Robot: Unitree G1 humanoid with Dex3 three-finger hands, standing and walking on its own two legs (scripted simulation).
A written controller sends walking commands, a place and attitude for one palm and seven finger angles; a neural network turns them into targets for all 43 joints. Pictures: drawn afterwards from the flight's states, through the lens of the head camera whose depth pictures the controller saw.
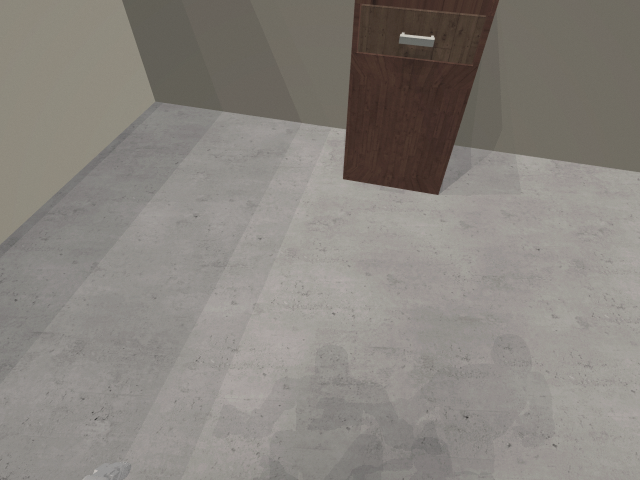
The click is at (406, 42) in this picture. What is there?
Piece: drawer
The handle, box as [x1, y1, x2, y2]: [399, 32, 434, 46]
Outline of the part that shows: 399,38 399,43 432,46 434,37 431,35 430,37 406,35 402,32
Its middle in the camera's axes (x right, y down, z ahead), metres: +0.34 -0.71 +1.38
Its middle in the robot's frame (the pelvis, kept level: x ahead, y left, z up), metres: +1.52 -0.27 -0.06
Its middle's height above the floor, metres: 0.71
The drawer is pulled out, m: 0.00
